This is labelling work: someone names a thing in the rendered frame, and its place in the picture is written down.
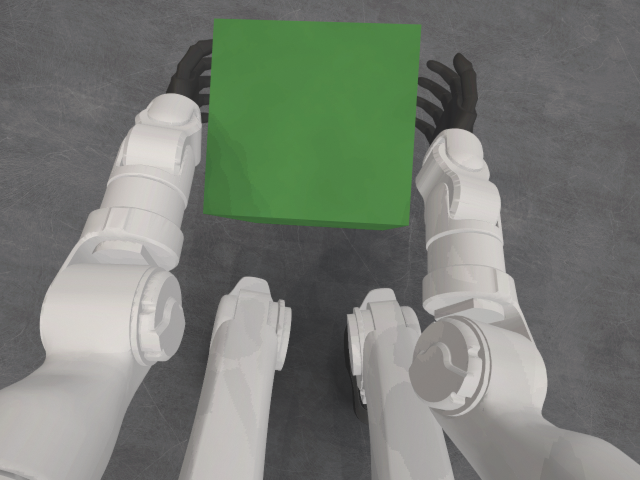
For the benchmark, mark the right robot foot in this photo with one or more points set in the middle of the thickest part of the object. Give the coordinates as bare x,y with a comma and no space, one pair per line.
360,409

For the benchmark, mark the right robot forearm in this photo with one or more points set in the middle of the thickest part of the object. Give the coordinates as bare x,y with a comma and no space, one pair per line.
464,240

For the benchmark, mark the robot left thigh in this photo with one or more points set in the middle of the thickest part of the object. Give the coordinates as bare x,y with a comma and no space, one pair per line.
229,433

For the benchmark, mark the robot left hand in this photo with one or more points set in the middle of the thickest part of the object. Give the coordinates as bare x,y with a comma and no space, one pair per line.
187,80

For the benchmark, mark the right robot upper arm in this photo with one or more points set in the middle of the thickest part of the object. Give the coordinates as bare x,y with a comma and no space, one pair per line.
486,386

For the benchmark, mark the carton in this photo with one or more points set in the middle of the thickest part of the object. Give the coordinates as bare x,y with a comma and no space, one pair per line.
312,123

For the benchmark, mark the left robot forearm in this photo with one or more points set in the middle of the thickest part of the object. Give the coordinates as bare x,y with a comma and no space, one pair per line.
140,217

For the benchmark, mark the left robot upper arm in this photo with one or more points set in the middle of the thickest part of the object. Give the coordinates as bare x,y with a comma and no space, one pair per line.
103,327

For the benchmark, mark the robot right hand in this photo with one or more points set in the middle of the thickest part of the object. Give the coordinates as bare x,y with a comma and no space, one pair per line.
459,104

